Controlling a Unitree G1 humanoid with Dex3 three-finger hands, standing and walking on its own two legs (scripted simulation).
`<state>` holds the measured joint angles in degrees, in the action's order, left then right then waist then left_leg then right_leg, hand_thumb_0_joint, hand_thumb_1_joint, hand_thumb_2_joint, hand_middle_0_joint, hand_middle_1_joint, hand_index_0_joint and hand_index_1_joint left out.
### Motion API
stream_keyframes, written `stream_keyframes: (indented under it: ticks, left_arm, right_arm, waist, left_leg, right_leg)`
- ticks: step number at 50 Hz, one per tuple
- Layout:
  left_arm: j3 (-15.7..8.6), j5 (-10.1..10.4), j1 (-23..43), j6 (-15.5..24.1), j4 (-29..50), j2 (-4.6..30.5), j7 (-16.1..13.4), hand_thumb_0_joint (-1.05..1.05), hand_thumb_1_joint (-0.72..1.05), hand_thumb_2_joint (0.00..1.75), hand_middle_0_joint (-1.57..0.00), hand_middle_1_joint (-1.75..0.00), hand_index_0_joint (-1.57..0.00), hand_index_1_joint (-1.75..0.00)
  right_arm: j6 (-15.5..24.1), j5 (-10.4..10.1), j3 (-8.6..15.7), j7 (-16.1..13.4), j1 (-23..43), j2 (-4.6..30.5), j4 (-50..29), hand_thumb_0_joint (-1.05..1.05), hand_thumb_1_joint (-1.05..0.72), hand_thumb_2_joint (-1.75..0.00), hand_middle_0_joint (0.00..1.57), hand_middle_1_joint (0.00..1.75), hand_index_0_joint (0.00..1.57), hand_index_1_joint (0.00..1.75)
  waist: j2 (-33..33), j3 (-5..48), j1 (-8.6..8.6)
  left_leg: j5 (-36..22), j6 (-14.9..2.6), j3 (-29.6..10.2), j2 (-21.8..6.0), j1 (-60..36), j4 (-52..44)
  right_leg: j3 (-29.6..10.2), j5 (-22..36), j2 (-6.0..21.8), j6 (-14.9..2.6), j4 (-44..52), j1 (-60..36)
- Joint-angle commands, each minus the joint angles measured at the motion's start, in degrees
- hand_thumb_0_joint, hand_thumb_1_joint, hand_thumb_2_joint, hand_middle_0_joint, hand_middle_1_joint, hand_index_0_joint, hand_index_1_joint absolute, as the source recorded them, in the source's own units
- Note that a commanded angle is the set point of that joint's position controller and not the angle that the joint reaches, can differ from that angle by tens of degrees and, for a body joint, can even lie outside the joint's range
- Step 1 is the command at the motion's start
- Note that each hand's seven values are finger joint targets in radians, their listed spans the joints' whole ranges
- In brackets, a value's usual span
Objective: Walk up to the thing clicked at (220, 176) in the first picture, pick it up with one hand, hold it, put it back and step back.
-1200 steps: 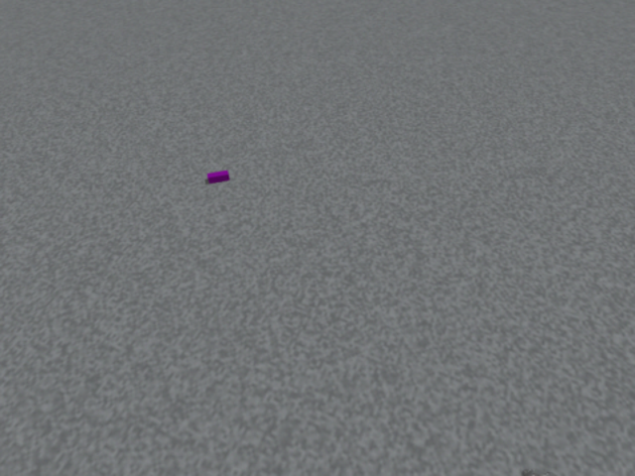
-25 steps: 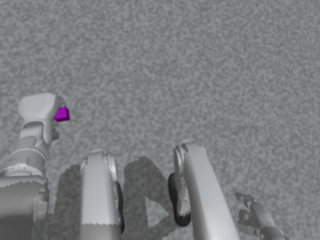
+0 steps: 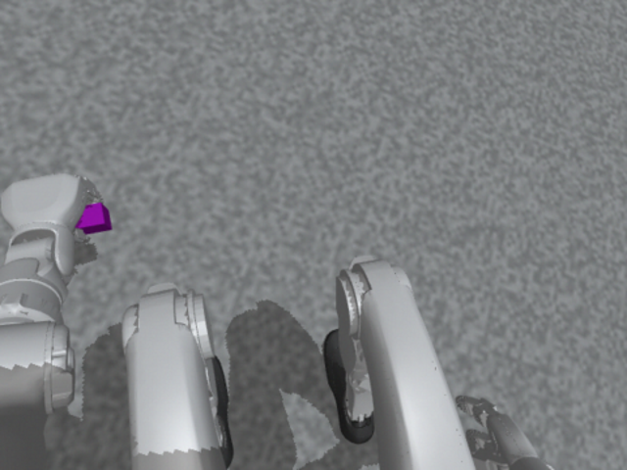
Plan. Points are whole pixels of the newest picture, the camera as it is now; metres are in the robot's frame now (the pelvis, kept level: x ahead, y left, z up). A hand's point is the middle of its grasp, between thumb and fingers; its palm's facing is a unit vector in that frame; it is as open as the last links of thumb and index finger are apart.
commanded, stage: crouch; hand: left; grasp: from above
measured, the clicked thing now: (70, 222) +0.44 +0.30 -0.20
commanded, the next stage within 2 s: lower in 0.12 s
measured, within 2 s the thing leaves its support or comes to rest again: rests again in 1.48 s
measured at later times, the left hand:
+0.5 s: hand (84, 235) +0.42 +0.29 -0.22, palm faces -0.46 -0.10 -0.88, open 6.2 cm
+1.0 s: hand (97, 236) +0.43 +0.29 -0.27, palm faces -0.45 -0.14 -0.88, open 6.2 cm
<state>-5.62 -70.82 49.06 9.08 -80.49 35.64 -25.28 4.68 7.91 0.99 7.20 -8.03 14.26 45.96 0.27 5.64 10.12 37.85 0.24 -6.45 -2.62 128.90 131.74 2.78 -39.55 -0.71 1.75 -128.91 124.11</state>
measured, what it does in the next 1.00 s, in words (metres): lowers itself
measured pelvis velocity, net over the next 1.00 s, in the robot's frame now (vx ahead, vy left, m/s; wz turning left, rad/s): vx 0.01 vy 0.00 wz -0.07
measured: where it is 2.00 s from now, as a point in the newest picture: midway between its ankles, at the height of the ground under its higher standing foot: (284, 417)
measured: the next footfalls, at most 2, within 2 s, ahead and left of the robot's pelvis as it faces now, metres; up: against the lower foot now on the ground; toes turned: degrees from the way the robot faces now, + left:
none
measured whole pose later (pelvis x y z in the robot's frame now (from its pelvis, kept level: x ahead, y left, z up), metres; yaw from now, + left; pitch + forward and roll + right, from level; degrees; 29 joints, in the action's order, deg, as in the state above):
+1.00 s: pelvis +0.01 +0.00 -0.06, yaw -4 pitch +30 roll -9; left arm -12.9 -73.0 50.7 12.9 -92.3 45.0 -33.0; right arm 7.9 14.5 -5.3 11.6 -4.4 15.6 46.0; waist 3.6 -2.2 14.6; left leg 40.0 1.5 -11.8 -2.4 135.9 145.0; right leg 6.2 -40.0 -2.5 2.2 -139.6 130.3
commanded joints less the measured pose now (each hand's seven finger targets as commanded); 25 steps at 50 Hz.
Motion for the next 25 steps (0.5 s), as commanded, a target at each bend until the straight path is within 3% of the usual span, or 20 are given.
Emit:
stream_keyframes:
  ticks: [1, 7, 10, 12, 15, 18, 21, 25]
  left_arm:
    - [-1.7, 0.6, 18.0, 0.5, 6.1, 14.8, -2.7, 0.00, 0.89, 0.11, -1.19, -0.19, -1.25, -0.13]
    - [-2.9, 0.5, 19.3, 1.0, 6.8, 16.5, -3.2, 0.00, 0.94, 0.10, -1.22, -0.21, -1.29, -0.14]
    - [-1.9, 0.2, 19.2, 0.9, 4.6, 15.8, -3.0, 0.00, 0.92, 0.12, -1.23, -0.19, -1.29, -0.14]
    - [-2.7, 0.5, 18.6, 1.3, 5.6, 16.7, -3.1, 0.00, 0.89, 0.14, -1.23, -0.20, -1.28, -0.16]
    - [-1.8, 0.4, 18.1, 1.6, 2.7, 15.7, -2.9, 0.00, 0.91, 0.17, -1.26, -0.20, -1.29, -0.16]
    - [-1.7, 0.1, 18.5, 2.4, 2.4, 16.5, -3.2, 0.00, 0.91, 0.17, -1.26, -0.20, -1.30, -0.16]
    - [-3.4, -0.1, 18.4, 3.3, 2.1, 18.9, -4.3, 0.00, 0.92, 0.15, -1.26, -0.20, -1.30, -0.16]
    - [-3.9, -1.1, 17.2, 3.7, 1.7, 19.0, -5.9, 0.00, 0.94, 0.18, -1.28, -0.20, -1.31, -0.17]
  right_arm:
    - [0.7, 0.0, 3.4, -0.9, -9.5, 13.3, -1.5, 0.00, -0.90, -0.90, 0.20, 0.30, 0.20, 0.30]
    - [0.9, 0.3, 2.9, -0.7, -10.0, 13.9, -0.9, 0.00, -0.90, -0.90, 0.20, 0.30, 0.20, 0.30]
    - [0.9, 0.5, 2.7, -0.6, -9.7, 13.9, -0.9, 0.00, -0.90, -0.90, 0.20, 0.30, 0.20, 0.30]
    - [0.8, 0.5, 2.4, -0.6, -9.7, 14.0, -0.8, 0.00, -0.91, -0.90, 0.20, 0.30, 0.20, 0.30]
    - [1.0, 0.9, 1.9, -0.3, -9.6, 14.3, -0.8, 0.00, -0.90, -0.90, 0.20, 0.30, 0.20, 0.30]
    - [1.4, 1.3, 1.2, -0.1, -9.5, 14.3, -0.8, 0.00, -0.90, -0.90, 0.20, 0.30, 0.20, 0.30]
    - [1.4, 1.5, 0.7, 0.1, -8.9, 14.9, -1.0, 0.00, -0.91, -0.90, 0.20, 0.30, 0.20, 0.30]
    - [1.5, 2.2, 0.4, 0.4, -8.4, 14.9, -1.0, 0.00, -0.90, -0.90, 0.20, 0.30, 0.20, 0.30]
  waist:
    - [-11.8, 36.7, -0.18]
    - [-13.4, 37.9, -0.33]
    - [-13.0, 35.2, 0.65]
    - [-12.9, 36.4, -0.29]
    - [-10.6, 33.4, 1.34]
    - [-12.3, 33.5, 1.50]
    - [-12.6, 33.6, 0.93]
    - [-14.6, 34.7, 1.37]
  left_leg:
    - [-5.3, -1.65, 5.3, 1.8, -27.8, -12.3]
    - [-7.4, -1.55, 5.3, 1.6, -27.9, -10.3]
    - [-5.7, -1.60, 4.9, 1.6, -26.7, -9.9]
    - [-6.3, -1.60, 5.2, 1.7, -26.0, -9.4]
    - [-5.6, -1.88, 4.9, 1.6, -23.4, -7.9]
    - [-6.5, -1.62, 4.7, 1.5, -23.9, -7.0]
    - [-6.4, -1.56, 4.4, 1.5, -23.5, -6.3]
    - [-7.5, -1.31, 4.2, 1.4, -23.8, -5.2]
  right_leg:
    - [4.5, 8.5, -2.2, -3.88, 13.7, -15.3]
    - [4.8, 10.6, -2.1, -3.81, 11.3, -14.8]
    - [5.3, 9.3, -2.3, -3.87, 11.1, -12.8]
    - [5.0, 9.8, -2.2, -3.74, 10.8, -14.3]
    - [5.5, 9.4, -2.4, -3.49, 10.3, -13.2]
    - [5.8, 10.4, -2.6, -3.49, 9.2, -13.2]
    - [6.2, 10.0, -2.6, -3.45, 8.3, -12.7]
    - [6.6, 11.4, -3.0, -3.43, 6.7, -13.0]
